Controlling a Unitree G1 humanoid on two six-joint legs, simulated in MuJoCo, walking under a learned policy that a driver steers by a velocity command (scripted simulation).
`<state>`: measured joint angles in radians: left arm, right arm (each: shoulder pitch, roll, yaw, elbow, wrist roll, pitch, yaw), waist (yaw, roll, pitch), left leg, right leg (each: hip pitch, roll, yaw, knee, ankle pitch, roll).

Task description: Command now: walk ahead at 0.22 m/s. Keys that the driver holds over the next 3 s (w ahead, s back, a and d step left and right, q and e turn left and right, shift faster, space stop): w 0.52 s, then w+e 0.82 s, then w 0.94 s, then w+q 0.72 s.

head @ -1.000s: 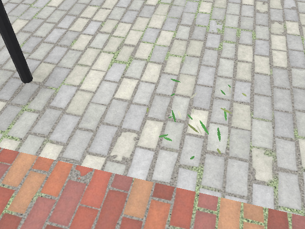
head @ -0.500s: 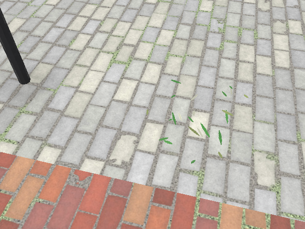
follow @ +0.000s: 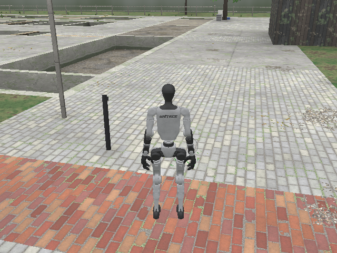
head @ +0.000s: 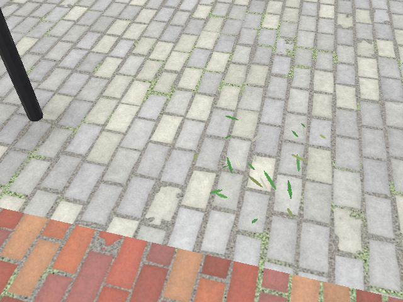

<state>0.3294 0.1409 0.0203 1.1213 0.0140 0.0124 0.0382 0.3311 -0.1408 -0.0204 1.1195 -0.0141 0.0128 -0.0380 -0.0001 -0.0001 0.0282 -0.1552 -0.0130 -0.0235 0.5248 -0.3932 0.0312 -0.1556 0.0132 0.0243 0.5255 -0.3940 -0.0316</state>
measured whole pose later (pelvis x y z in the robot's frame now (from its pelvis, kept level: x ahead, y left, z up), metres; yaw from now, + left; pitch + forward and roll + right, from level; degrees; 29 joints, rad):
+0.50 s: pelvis +0.16 -0.03 +0.00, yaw -1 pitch +1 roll +1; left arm 0.55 0.14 0.01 1.12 0.02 -0.10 0.02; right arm 0.08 -0.21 -0.05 0.92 -0.02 -0.05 0.03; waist 0.04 0.01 0.04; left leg -0.62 0.01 0.09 0.87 -0.21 0.07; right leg 0.13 0.05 0.01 0.22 -0.36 -0.06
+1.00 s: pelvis +0.43 -0.02 +0.00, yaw -13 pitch +0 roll +1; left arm 0.12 0.19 0.05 0.90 0.03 -0.02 -0.05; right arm 0.44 -0.17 -0.03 1.05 -0.02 -0.11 -0.02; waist -0.03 -0.02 0.05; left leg 0.03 -0.05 0.26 0.24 -0.27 0.07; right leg -0.68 -0.09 -0.04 0.85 0.00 -0.09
